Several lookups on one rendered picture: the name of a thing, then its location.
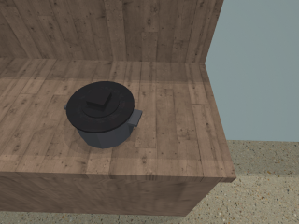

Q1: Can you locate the pot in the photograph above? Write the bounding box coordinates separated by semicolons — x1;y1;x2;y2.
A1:
64;104;143;149

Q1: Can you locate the knob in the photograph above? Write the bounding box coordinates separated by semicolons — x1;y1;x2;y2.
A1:
86;88;112;109

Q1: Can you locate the table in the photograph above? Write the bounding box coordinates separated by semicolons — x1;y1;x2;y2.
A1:
0;0;237;217

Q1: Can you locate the lid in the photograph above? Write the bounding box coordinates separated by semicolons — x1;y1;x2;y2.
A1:
65;81;135;133

